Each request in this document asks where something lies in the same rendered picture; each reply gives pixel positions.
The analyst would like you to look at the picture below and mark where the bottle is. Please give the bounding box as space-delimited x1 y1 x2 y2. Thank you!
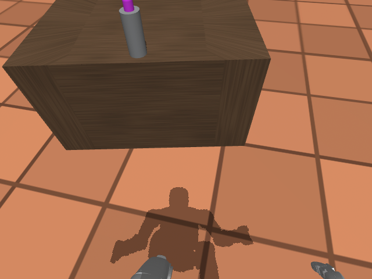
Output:
119 0 147 58

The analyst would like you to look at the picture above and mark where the right robot hand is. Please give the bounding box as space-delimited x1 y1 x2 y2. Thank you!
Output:
311 262 345 279

